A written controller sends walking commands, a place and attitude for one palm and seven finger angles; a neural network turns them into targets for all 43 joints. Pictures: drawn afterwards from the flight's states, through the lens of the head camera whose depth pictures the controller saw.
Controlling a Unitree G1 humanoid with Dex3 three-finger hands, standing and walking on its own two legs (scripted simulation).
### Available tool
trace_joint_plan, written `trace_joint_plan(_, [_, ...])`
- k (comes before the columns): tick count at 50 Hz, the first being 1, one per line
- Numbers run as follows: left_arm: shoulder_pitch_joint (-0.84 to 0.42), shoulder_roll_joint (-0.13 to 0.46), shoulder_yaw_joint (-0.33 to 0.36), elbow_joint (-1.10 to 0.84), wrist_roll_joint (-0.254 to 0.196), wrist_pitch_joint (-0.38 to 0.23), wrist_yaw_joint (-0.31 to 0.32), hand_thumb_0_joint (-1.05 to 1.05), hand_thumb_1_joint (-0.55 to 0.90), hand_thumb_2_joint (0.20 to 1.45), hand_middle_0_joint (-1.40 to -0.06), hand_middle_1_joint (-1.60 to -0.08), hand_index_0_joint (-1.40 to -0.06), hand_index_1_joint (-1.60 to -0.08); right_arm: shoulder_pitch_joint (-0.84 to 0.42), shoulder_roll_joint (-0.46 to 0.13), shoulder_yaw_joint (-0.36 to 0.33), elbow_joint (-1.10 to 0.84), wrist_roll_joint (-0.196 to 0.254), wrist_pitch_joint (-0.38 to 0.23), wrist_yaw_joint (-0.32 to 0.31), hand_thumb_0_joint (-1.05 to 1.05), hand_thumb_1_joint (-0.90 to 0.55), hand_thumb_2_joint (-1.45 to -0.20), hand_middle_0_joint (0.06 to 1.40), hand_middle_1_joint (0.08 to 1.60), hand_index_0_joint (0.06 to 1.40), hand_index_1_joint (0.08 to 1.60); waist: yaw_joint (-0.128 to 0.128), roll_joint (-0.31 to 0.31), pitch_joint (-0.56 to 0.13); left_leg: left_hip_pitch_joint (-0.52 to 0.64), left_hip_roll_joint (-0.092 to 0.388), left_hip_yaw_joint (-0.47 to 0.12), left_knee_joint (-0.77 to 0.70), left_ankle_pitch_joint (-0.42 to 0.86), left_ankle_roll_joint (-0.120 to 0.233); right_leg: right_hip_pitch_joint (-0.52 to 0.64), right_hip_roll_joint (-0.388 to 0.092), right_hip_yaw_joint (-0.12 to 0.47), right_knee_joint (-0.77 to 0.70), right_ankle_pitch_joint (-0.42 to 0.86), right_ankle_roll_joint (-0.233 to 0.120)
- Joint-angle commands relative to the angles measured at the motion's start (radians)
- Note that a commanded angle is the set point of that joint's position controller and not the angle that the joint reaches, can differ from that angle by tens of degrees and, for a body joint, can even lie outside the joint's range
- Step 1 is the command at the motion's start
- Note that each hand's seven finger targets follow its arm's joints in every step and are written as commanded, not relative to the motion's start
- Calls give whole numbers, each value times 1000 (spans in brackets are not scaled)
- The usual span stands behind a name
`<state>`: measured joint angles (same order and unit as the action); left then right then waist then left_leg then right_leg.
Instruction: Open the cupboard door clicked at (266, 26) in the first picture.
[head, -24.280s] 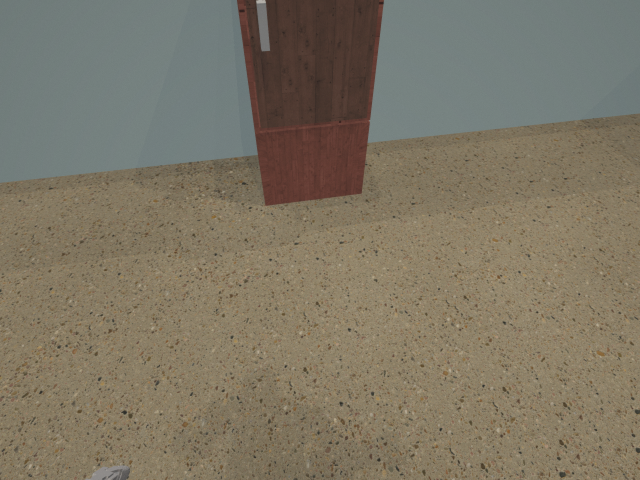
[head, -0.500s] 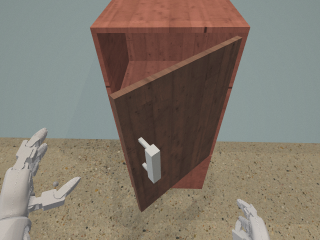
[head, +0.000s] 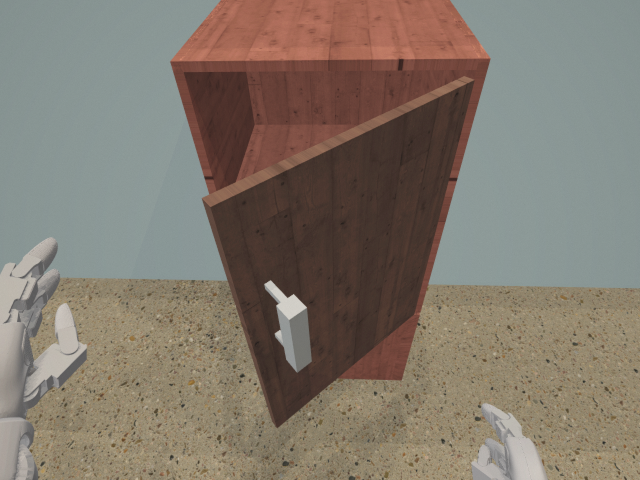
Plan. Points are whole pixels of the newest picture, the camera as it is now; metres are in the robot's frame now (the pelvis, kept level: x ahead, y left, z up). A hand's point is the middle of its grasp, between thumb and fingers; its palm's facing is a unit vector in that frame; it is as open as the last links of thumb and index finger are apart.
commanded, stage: draw the hand back to the body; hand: left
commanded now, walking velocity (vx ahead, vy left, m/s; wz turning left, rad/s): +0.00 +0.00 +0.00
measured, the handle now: (285, 325) +0.31 +0.09 +0.03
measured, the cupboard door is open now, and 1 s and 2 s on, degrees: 42 42 42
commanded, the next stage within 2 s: step back with the hand held close in 0.10 s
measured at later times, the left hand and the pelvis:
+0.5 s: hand (75, 350) +0.19 +0.26 +0.15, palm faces +0.33 -0.79 -0.51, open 7.4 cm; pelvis -0.02 +0.01 +0.00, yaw -2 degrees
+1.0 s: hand out of the picture +0.05 +0.30 +0.16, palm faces +0.47 -0.73 -0.49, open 7.4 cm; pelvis -0.13 +0.03 -0.02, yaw +4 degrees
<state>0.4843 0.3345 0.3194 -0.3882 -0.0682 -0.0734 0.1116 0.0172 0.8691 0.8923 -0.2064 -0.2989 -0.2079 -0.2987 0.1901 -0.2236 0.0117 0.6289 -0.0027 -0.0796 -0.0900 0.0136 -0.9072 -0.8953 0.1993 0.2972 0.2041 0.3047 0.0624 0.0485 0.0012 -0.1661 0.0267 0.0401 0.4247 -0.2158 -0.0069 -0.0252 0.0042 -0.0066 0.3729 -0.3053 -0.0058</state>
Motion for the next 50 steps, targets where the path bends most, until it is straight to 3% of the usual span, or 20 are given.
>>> trace_joint_plan(1, [-90, 208, 142, -217, 5, -72, 28, 0, 900, 900, -200, -300, -200, -300, -136, -99, -35, -157, 1, -57, -8, 0, -900, -900, 200, 300, 200, 300, 5, 7, -70, 145, -13, 16, -19, 243, 30, -114, 3, -24, -66, 335, 7])
trace_joint_plan(10, [-90, 192, 130, -201, 0, -80, 22, 0, 900, 900, -200, -300, -200, -300, -138, -101, -41, -153, 0, -63, -9, 0, -900, -900, 200, 300, 200, 300, 3, -12, -71, 161, -12, 18, -28, 230, 34, -122, 4, -21, -74, 324, 14])
trace_joint_plan(11, [-149, 222, 138, -296, 2, -92, 25, 0, 900, 900, -200, -300, -200, -300, -149, -100, -39, -162, 2, -70, -10, 0, -900, -900, 200, 300, 200, 300, 7, 28, -92, 169, -15, 16, -23, 236, 33, -106, 1, -15, -76, 332, 10])
trace_joint_plan(12, [-177, 335, 256, -302, 6, -119, 30, 0, 900, 900, -200, -300, -200, -300, -134, -125, -41, -174, 5, -45, -10, 0, -900, -900, 200, 300, 200, 300, -43, -13, -1, 131, 6, 11, 30, 232, 46, -230, -39, 48, -126, 435, 16])
trace_joint_plan(13, [-86, 263, 206, -220, 9, -116, 18, 0, 900, 900, -200, -300, -200, -300, -132, -113, -42, -157, 2, -23, -8, 0, -900, -900, 200, 300, 200, 300, -47, -55, -28, 113, 3, 1, 49, 239, 43, -201, -56, 37, -106, 487, 18])
trace_joint_plan(15, [-19, 222, 172, -203, 12, -114, 9, 0, 900, 900, -200, -300, -200, -300, -127, -115, -48, -180, 6, 4, -3, 0, -900, -900, 200, 300, 200, 300, -49, -54, -72, 111, 10, 15, 57, 298, 40, -177, -63, 32, -70, 570, 26])
trace_joint_plan(17, [18, 224, 178, -207, 11, -115, 11, 0, 900, 900, -200, -300, -200, -300, -120, -115, -54, -196, 12, 24, -4, 0, -900, -900, 200, 300, 200, 300, -47, -29, -129, 128, 24, 19, 54, 403, 37, -146, -57, 16, -30, 616, 28])
trace_joint_plan(21, [49, 253, 200, -237, 9, -107, 19, 0, 900, 900, -200, -300, -200, -300, -130, -117, -61, -220, 18, 56, -8, 0, -900, -900, 200, 300, 200, 300, -48, -29, -166, 126, 40, 19, 57, 486, 35, -141, -48, 6, 6, 636, 32])
trace_joint_plan(24, [65, 269, 215, -270, 7, -103, 26, 0, 900, 900, -200, -300, -200, -300, -128, -113, -61, -240, 21, 72, -8, 0, -900, -900, 200, 300, 200, 300, -50, -47, -173, 106, 46, 21, 49, 465, 31, -150, -38, 10, 16, 602, 33])
trace_joint_plan(27, [88, 284, 237, -296, 5, -107, 37, 0, 900, 900, -200, -300, -200, -300, -126, -109, -63, -249, 22, 74, -10, 0, -900, -900, 200, 300, 200, 300, -47, -18, -182, 75, 50, 14, 40, 441, 29, -145, -32, 12, 33, 553, 32])
trace_joint_plan(32, [96, 278, 236, -318, 6, -125, 48, 0, 900, 900, -200, -300, -200, -300, -116, -116, -63, -251, 18, 61, -9, 0, -900, -900, 200, 300, 200, 300, -53, 46, -129, -30, 55, -13, -9, 239, 26, -167, -11, 16, 23, 334, 30])
trace_joint_plan(35, [90, 272, 237, -312, 12, -148, 53, 0, 900, 900, -200, -300, -200, -300, -104, -124, -63, -248, 18, 43, -7, 0, -900, -900, 200, 300, 200, 300, -62, 57, -75, -155, 62, -47, -73, -49, 34, -160, 7, 16, 21, 152, 28])
trace_joint_plan(36, [80, 281, 248, -331, 18, -159, 54, 0, 900, 900, -200, -300, -200, -300, -112, -132, -66, -250, 16, 34, -10, 0, -900, -900, 200, 300, 200, 300, -59, 96, -69, -198, 67, -60, -96, -136, 40, -139, 16, 16, 28, 114, 29])
trace_joint_plan(38, [89, 259, 245, -308, 25, -173, 56, 0, 900, 900, -200, -300, -200, -300, -101, -134, -63, -248, 15, 17, -8, 0, -900, -900, 200, 300, 200, 300, -59, 100, -50, -312, 92, -99, -142, -276, 57, -85, 35, 10, 83, 59, 31])
trace_joint_plan(41, [62, 258, 257, -328, 38, -190, 55, 0, 900, 900, -200, -300, -200, -300, -102, -147, -69, -248, 13, -15, -10, 0, -900, -900, 200, 300, 200, 300, -51, 156, -59, -470, 141, -167, -220, -462, 84, 23, 75, -10, 211, 31, 38])
trace_joint_plan(43, [60, 244, 260, -332, 46, -197, 54, 0, 900, 900, -200, -300, -200, -300, -94, -144, -73, -241, 14, -38, -6, 0, -900, -900, 200, 300, 200, 300, -46, 186, -73, -535, 168, -193, -237, -524, 102, 69, 96, -17, 296, 36, 35])
trace_joint_plan(45, [58, 248, 262, -346, 39, -199, 51, 0, 900, 900, -200, -300, -200, -300, -93, -134, -71, -230, 6, -53, 0, 0, -900, -900, 200, 300, 200, 300, -50, 160, -61, -509, 158, -181, -188, -484, 100, 11, 84, 13, 261, 18, 16])
trace_joint_plan(47, [81, 253, 255, -347, 24, -203, 54, 0, 900, 900, -200, -300, -200, -300, -68, -113, -70, -213, 7, -63, 4, 0, -900, -900, 200, 300, 200, 300, -61, 1, -82, -307, 57, -85, -17, -325, 45, -193, 17, 124, 70, -20, -20])
trace_joint_plan(49, [46, 254, 228, -350, 22, -199, 60, 0, 900, 900, -200, -300, -200, -300, -45, -112, -79, -176, 6, -60, 8, 0, -900, -900, 200, 300, 200, 300, -74, -164, -73, -59, -33, -11, 274, -187, -10, -515, -121, 283, -130, -196, -82])
trace_joint_plan(50, [11, 249, 209, -342, 29, -192, 68, 0, 900, 900, -200, -300, -200, -300, -38, -103, -78, -153, -1, -55, 9, 0, -900, -900, 200, 300, 200, 300, -81, -203, -61, -12, -50, -7, 383, -149, -15, -594, -185, 317, -169, -178, -107])
